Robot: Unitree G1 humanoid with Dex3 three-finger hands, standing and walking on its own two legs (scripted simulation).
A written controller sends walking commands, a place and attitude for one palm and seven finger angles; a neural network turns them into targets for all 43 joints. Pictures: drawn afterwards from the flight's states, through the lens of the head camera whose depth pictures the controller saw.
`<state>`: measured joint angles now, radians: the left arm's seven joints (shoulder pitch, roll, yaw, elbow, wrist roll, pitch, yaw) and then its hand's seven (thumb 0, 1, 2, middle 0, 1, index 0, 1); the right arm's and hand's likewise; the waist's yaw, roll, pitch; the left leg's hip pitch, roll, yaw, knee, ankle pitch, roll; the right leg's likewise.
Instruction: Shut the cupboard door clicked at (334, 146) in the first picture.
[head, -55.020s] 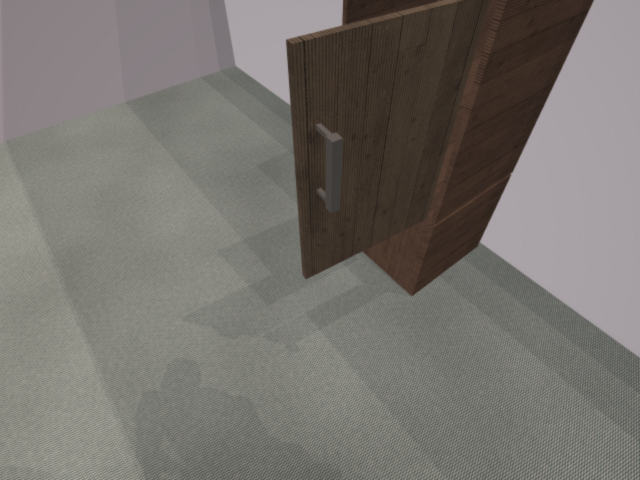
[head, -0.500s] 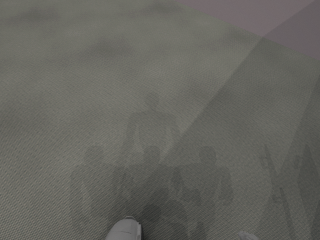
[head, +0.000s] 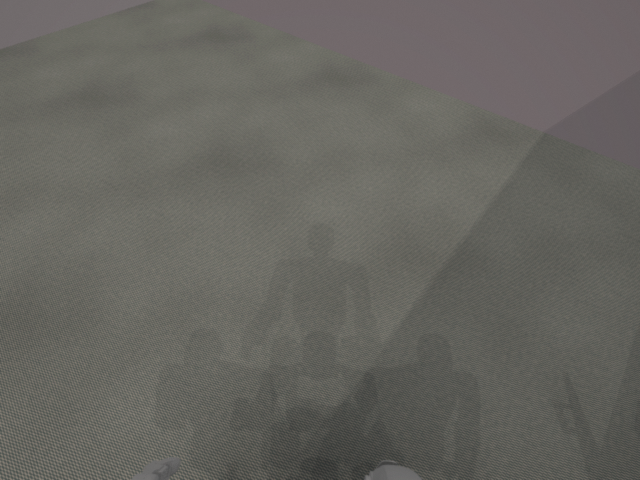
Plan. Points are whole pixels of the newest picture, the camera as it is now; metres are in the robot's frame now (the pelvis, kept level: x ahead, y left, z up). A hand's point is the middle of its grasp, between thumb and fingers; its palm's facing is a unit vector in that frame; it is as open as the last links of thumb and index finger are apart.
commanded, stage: turn to face it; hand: left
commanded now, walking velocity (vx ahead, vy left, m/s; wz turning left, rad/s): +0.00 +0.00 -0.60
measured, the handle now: out of the picture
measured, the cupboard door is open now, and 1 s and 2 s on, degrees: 30 30 30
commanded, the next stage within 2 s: none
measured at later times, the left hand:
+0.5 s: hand (189, 474) +0.16 +0.20 -0.18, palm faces -0.13 -0.97 -0.20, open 7.4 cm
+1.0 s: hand (269, 379) +0.29 +0.10 -0.15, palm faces -0.52 -0.80 -0.28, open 7.4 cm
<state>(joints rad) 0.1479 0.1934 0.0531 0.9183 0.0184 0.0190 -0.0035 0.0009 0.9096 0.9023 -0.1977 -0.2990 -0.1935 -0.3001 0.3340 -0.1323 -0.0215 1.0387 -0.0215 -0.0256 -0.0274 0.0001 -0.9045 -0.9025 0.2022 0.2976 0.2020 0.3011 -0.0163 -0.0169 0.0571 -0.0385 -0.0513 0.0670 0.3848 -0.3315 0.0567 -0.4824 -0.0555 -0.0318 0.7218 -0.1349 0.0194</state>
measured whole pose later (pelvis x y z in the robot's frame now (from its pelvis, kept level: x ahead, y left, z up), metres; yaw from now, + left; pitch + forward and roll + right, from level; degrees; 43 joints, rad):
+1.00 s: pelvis +0.08 -0.02 -0.01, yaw -33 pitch +1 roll -1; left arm 0.14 0.22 0.06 0.86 0.02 0.03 -0.02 0.00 0.91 0.90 -0.20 -0.30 -0.20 -0.30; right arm 0.24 -0.28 -0.07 0.94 -0.01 0.07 -0.03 0.00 -0.91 -0.90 0.20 0.30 0.20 0.30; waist -0.02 0.07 0.09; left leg -0.41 0.12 0.07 1.05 -0.53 -0.07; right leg -0.29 0.01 -0.05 0.62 -0.35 -0.03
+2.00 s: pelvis +0.10 -0.06 +0.00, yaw -67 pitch +2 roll +1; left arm 0.21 0.20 0.05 0.89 0.02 0.04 -0.01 0.00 0.90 0.90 -0.20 -0.30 -0.20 -0.30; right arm 0.16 -0.24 -0.06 0.88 -0.01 0.06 -0.01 0.00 -0.91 -0.90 0.20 0.30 0.20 0.30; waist 0.01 0.01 0.06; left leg -0.49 0.06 0.01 0.96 -0.39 -0.10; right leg -0.26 0.05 0.06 0.49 -0.26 -0.04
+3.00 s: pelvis +0.14 -0.08 +0.00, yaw -94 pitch +1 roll -2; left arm 0.23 0.22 0.08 0.97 0.03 0.08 -0.02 0.00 0.91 0.90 -0.20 -0.30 -0.20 -0.30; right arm 0.26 -0.16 -0.01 0.94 -0.03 0.01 -0.02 0.00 -0.91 -0.90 0.20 0.30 0.20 0.30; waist -0.01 -0.04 0.01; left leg -0.27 0.06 0.09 0.54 -0.30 0.02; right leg -0.40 0.03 0.02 0.94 -0.45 0.00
